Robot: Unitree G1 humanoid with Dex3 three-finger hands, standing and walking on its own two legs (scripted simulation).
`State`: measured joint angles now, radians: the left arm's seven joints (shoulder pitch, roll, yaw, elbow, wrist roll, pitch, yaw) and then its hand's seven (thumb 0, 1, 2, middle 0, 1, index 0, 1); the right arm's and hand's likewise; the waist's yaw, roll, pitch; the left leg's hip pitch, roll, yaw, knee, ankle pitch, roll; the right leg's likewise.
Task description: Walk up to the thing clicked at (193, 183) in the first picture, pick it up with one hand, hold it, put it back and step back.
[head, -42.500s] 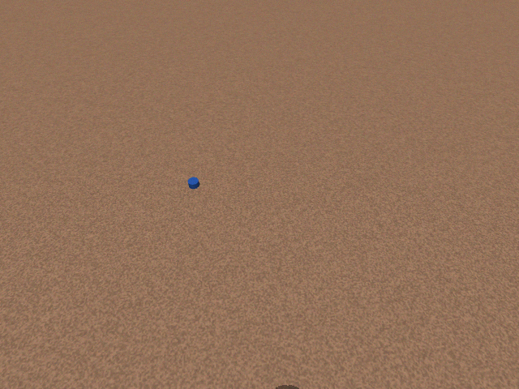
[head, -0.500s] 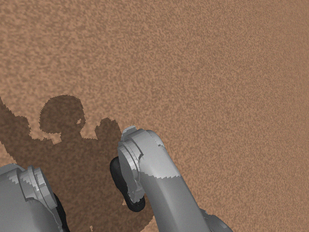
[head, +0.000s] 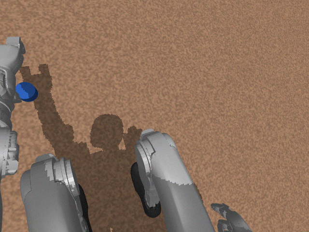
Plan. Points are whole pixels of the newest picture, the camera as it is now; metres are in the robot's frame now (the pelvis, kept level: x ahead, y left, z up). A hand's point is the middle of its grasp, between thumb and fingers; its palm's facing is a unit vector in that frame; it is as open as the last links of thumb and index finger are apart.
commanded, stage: withdraw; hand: left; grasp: from above
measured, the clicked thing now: (26, 92) +0.55 +0.25 -0.33
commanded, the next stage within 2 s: home in 0.06 s
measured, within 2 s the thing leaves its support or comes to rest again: neither
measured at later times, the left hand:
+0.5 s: hand out of the picture +0.53 +0.25 -0.12, palm faces -0.37 -0.28 -0.89, open 10.9 cm
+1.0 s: hand out of the picture +0.33 +0.24 +0.09, palm faces -0.05 -0.88 -0.48, open 7.4 cm
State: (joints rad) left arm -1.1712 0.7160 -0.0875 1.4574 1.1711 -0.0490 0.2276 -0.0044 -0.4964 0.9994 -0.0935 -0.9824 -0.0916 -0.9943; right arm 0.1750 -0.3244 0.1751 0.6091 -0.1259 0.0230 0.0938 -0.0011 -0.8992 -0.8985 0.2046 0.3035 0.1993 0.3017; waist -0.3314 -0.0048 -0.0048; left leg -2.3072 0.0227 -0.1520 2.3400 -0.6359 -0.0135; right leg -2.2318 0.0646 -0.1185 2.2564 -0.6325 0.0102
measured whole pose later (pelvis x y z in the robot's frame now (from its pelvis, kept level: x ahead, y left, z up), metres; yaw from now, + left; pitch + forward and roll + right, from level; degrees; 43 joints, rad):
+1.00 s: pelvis +0.02 +0.00 +0.20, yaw +7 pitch +29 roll -4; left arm -0.25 0.33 -0.01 0.51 0.21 0.25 0.10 0.00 0.89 0.90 -0.21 -0.30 -0.22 -0.31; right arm 0.09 -0.24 0.02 0.59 0.03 -0.04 -0.03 0.00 -0.91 -0.90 0.21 0.30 0.20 0.30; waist -0.08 0.04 -0.21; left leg -1.60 0.01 -0.08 1.70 -0.61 -0.01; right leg -1.54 0.03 -0.05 1.66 -0.63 0.00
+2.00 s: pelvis +0.10 +0.01 +0.37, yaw +11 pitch +10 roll -3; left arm 0.50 0.22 0.02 -0.12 -0.05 0.45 0.02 0.01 0.91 0.89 -0.20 -0.30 -0.21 -0.30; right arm 0.28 -0.22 0.04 0.52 0.00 -0.23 -0.18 0.01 -0.90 -0.90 0.21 0.30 0.20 0.30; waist -0.04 0.04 -0.16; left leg -0.69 0.01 -0.07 0.99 -0.48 0.00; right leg -0.62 0.02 -0.05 0.92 -0.48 0.00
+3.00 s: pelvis +0.10 +0.02 +0.37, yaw +10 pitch +11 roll -3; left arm 0.50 0.23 0.02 -0.14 -0.06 0.45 0.02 0.01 0.91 0.90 -0.20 -0.30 -0.21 -0.30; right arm 0.29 -0.22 0.03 0.54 0.00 -0.22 -0.18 0.01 -0.91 -0.90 0.21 0.30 0.20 0.30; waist -0.04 0.05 -0.16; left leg -0.70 0.01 -0.06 1.01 -0.49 0.00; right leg -0.63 0.03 -0.04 0.94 -0.50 0.00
